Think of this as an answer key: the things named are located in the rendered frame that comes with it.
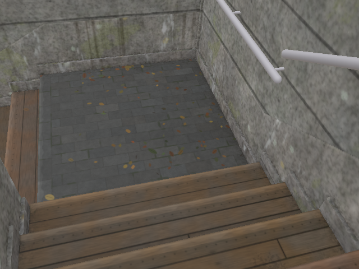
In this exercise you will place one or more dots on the stairs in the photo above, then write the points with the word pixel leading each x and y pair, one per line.
pixel 19 134
pixel 231 218

